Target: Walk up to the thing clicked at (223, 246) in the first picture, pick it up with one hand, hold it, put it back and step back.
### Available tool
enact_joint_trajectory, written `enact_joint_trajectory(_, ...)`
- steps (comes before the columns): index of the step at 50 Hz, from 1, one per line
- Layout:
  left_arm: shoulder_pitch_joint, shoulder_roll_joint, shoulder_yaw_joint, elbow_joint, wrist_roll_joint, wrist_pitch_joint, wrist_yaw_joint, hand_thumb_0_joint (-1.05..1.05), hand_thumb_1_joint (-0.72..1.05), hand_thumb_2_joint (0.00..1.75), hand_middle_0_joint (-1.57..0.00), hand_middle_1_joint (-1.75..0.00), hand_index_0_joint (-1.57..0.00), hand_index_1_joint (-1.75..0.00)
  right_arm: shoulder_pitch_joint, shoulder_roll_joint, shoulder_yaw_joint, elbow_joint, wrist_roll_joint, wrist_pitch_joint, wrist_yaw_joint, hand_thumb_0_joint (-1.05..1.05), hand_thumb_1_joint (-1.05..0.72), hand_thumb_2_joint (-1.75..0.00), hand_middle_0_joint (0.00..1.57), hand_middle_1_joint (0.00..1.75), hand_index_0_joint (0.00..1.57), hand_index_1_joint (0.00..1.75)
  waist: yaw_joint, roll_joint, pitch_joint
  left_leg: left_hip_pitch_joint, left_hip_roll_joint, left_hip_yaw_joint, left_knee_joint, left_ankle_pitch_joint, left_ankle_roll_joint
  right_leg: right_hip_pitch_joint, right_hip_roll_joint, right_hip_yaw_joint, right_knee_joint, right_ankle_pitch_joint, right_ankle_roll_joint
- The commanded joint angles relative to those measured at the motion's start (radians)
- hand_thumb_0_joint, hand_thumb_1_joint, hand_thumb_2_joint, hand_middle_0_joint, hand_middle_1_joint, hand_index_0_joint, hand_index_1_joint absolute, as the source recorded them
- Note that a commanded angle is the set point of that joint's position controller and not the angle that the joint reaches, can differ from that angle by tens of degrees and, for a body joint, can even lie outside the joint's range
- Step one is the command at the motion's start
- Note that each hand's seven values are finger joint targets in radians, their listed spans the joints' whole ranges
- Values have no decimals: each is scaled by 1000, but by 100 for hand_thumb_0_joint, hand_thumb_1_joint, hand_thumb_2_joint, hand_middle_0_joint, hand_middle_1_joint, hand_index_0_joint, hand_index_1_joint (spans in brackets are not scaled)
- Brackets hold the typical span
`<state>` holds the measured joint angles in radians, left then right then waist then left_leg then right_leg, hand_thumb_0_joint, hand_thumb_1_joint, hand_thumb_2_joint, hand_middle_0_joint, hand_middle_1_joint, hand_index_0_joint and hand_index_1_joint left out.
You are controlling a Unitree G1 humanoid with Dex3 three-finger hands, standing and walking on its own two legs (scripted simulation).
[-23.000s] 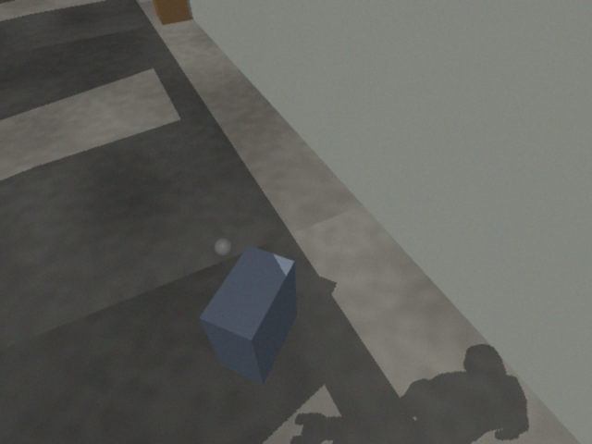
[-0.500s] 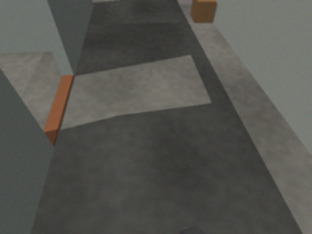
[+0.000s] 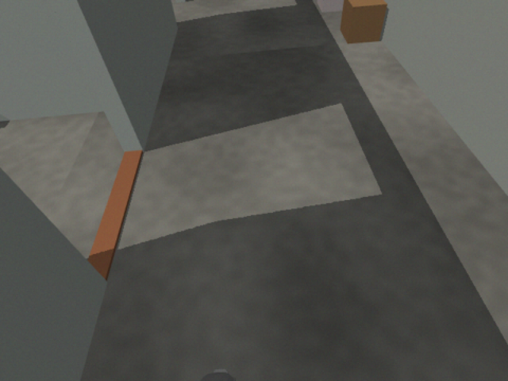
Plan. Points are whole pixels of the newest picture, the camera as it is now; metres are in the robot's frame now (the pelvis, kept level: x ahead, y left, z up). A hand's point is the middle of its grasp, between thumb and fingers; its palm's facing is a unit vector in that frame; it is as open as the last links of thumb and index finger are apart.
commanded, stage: walk up
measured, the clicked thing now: out of the picture -0.06 -0.54 -0.73
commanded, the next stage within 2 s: none
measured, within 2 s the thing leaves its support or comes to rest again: neither
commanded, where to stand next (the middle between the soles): +0.39 +0.04 m, yaw -82 degrees
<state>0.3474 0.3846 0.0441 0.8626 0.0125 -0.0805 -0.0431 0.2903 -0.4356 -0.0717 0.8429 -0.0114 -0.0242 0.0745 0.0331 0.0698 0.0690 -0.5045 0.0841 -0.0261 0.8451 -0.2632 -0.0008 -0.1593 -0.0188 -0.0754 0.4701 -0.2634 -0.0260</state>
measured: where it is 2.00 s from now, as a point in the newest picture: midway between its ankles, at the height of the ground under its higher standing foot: (256, 363)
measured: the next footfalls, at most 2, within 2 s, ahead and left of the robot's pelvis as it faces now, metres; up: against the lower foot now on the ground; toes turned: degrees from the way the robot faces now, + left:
left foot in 0.14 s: +0.20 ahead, +0.15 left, +0.00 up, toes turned -10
right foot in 0.60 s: +0.32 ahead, -0.07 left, +0.00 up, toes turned -35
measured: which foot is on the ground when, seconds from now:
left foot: up 0.00-0.12, down 0.14-0.62, up 0.64-0.92, down 0.94-1.00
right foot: down 0.00-0.18, up 0.20-0.58, down 0.60-0.96, up 0.98-1.00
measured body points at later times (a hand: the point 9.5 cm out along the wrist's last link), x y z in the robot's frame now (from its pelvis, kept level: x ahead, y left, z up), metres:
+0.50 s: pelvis +0.20 +0.10 +0.00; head +0.22 +0.07 +0.44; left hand +0.41 +0.38 -0.09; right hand +0.13 -0.23 -0.10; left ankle +0.16 +0.16 -0.74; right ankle +0.24 -0.08 -0.70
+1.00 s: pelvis +0.37 +0.15 -0.05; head +0.40 +0.12 +0.39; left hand +0.67 +0.33 -0.14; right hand +0.25 -0.18 -0.14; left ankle +0.57 +0.20 -0.74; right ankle +0.29 -0.03 -0.72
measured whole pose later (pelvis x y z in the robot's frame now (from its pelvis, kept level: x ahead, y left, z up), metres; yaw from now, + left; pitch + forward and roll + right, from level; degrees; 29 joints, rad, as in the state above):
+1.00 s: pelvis +0.37 +0.15 -0.05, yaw -46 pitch -4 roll +2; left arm 0.27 0.45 0.06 0.68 0.04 0.07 0.01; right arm 0.18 -0.41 -0.08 0.69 -0.01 -0.01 -0.01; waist 0.05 -0.04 0.17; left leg -0.49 0.06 0.00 0.84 -0.29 -0.06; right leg -0.53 0.01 0.26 1.04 -0.47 0.01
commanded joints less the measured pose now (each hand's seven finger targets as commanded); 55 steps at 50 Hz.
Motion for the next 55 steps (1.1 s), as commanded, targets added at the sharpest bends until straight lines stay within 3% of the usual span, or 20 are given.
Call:
enact_joint_trajectory(1, 75, 285, 77, -108, 0, -7, 16, 0, 90, 90, -20, -30, -20, -30, -235, -174, -66, -166, -28, -37, 22, 0, -90, -90, 20, 30, 20, 30, 25, -37, 56, 37, -67, 20, -133, -88, -26, -134, -215, 483, -221, -41, -218)
enact_joint_trajectory(4, 12, 334, 89, -131, 4, -12, 27, 0, 90, 90, -20, -30, -20, -30, -155, -156, -61, -157, -19, -36, 21, 0, -90, -90, 20, 30, 20, 30, -27, -133, 10, 22, -42, -37, -170, -65, -14, -39, -270, 498, -133, 90, -216)
enact_joint_trajectory(7, -96, 317, 76, -180, 7, -6, 45, 0, 90, 90, -20, -30, -20, -30, 49, -205, -88, -105, -1, -42, 4, 0, -90, -90, 20, 30, 20, 30, -163, -130, -121, 481, -58, -52, -410, 28, 4, -238, -133, 337, 112, 118, -116)
enact_joint_trajectory(9, 30, 169, 29, -168, -7, 2, 61, 0, 90, 90, -20, -30, -20, -30, 110, -321, -125, -137, -25, -45, -31, 0, -90, -90, 20, 30, 20, 30, -161, 192, -178, 761, 343, -498, -559, -216, 80, -624, 85, 124, 601, -283, -1)
enact_joint_trajectory(10, 81, 250, 51, -135, 2, 18, 74, 0, 90, 90, -20, -30, -20, -30, 32, -335, -126, -165, -14, -34, -25, 0, -90, -90, 20, 30, 20, 30, -124, 106, -107, 593, 427, -579, -609, -394, 170, -618, 9, 140, 663, -288, -5)
enact_joint_trajectory(14, 118, 265, 70, -57, -21, 28, 43, 0, 90, 90, -20, -30, -20, -30, -89, -204, -89, -205, 0, -31, -27, 0, -90, -90, 20, 30, 20, 30, -59, 82, 4, 390, 164, -108, -622, -62, -3, -433, -70, 151, 612, -13, 13)
enact_joint_trajectory(16, 125, 226, 59, -68, -31, 37, 33, 0, 90, 90, -20, -30, -20, -30, -75, -179, -79, -208, 0, -32, -29, 0, -90, -90, 20, 30, 20, 30, -63, 138, -13, 456, 123, 27, -556, 224, 9, -452, -76, 106, 576, 42, 19)
enact_joint_trajectory(24, -70, 225, 58, -154, -18, 60, 39, 0, 90, 90, -20, -30, -20, -30, -23, -171, -85, -278, -6, -5, -13, 0, -90, -90, 20, 30, 20, 30, -119, 41, 69, 420, 175, 129, -558, 323, 33, -423, -90, -13, 299, 83, 25)
enact_joint_trajectory(28, 133, 251, 80, -123, -13, 50, 68, 0, 90, 90, -20, -30, -20, -30, -88, -191, -102, -329, -11, 17, -8, 0, -90, -90, 20, 30, 20, 30, 1, -12, -78, 317, 126, 192, -187, 736, 24, -48, -15, -61, 206, 108, -25)
enact_joint_trajectory(30, 354, 307, 117, -97, -17, 40, 98, 0, 90, 90, -20, -30, -20, -30, -100, -167, -93, -347, -14, 18, -10, 0, -90, -90, 20, 30, 20, 30, 146, -139, -194, 46, 25, 182, 231, 513, -18, 348, -53, 81, 101, 184, -85)
enact_joint_trajectory(31, 357, 343, 128, -120, -16, 40, 117, 0, 90, 90, -20, -30, -20, -30, -65, -112, -73, -344, -8, 17, -10, 0, -90, -90, 20, 30, 20, 30, 155, -325, -175, -176, -116, 138, 451, -236, -48, 444, -239, 385, 0, 241, -206)
enact_joint_trajectory(32, 290, 367, 127, -178, -12, 37, 123, 0, 90, 90, -20, -30, -20, -30, -14, -138, -71, -348, -4, 23, -10, 0, -90, -90, 20, 30, 20, 30, 89, -270, -212, -298, -122, 18, 587, -412, -62, 459, -395, 686, 24, 315, -302)
enact_joint_trajectory(33, 223, 384, 125, -206, -28, 38, 137, 0, 90, 90, -20, -30, -20, -30, -49, -206, -90, -359, -14, 34, -13, 0, -90, -90, 20, 30, 20, 30, 90, -217, -246, -326, -78, -125, 657, -376, -67, 385, -490, 926, -64, 68, -389)
enact_joint_trajectory(38, -66, 325, 81, -258, -3, 12, 128, 0, 90, 90, -20, -30, -20, -30, -11, -193, -82, -241, -3, 36, 0, 0, -90, -90, 20, 30, 20, 30, -73, -112, -4, -32, -2, -31, 270, -139, -19, -235, -159, 383, -78, -121, -171)
enact_joint_trajectory(42, -123, 306, 79, -279, 20, 35, 79, 0, 90, 90, -20, -30, -20, -30, 30, -154, -74, -182, 13, 26, -36, 0, -90, -90, 20, 30, 20, 30, -65, -313, -17, 159, -75, 89, 50, -8, -30, -384, -36, 238, 57, 292, -137)
enact_joint_trajectory(46, -168, 262, 83, -321, 30, 93, 60, 0, 90, 90, -20, -30, -20, -30, 157, -169, -84, -142, 12, 8, -93, 0, -90, -90, 20, 30, 20, 30, -132, -240, -98, 366, -101, 66, -242, 169, 25, -467, 45, 241, 381, 131, -50)
enact_joint_trajectory(47, -105, 188, 64, -337, 24, 110, 56, 0, 90, 90, -20, -30, -20, -30, 190, -223, -98, -134, -7, 6, -109, 0, -90, -90, 20, 30, 20, 30, -134, -61, -124, 389, 55, -132, -348, 86, 80, -535, 109, 233, 546, 1, -12)
enact_joint_trajectory(48, -64, 171, 62, -333, 24, 126, 54, 0, 90, 90, -20, -30, -20, -30, 138, -305, -117, -166, -17, 2, -119, 0, -90, -90, 20, 30, 20, 30, -96, 81, -115, 291, 369, -425, -444, 84, 171, -561, 127, 241, 730, -321, 14)
enact_joint_trajectory(50, 3, 240, 72, -292, 28, 151, 51, 0, 90, 90, -20, -30, -20, -30, -71, -401, -135, -210, -4, 0, -127, 0, -90, -90, 20, 30, 20, 30, -33, 130, -34, 89, 533, -585, -573, -141, 339, -522, 37, 286, 952, -304, 27)
enact_joint_trajectory(55, 36, 252, 127, -223, 21, 165, -26, 0, 90, 90, -20, -30, -20, -30, -60, -311, -108, -170, -16, -23, -147, 0, -90, -90, 20, 30, 20, 30, -4, 199, -94, 157, 245, -163, -430, -97, 168, -464, 9, 227, 859, -129, 36)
